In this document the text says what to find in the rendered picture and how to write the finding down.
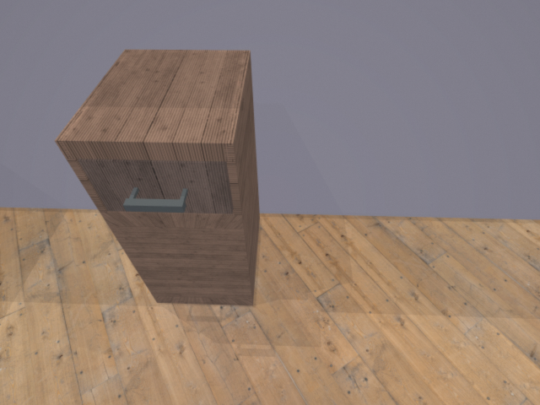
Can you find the cabinet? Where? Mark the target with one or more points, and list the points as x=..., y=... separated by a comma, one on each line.
x=186, y=105

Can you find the drawer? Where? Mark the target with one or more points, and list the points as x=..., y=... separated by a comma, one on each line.
x=207, y=182

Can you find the handle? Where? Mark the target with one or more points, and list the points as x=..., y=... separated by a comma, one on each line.
x=133, y=204

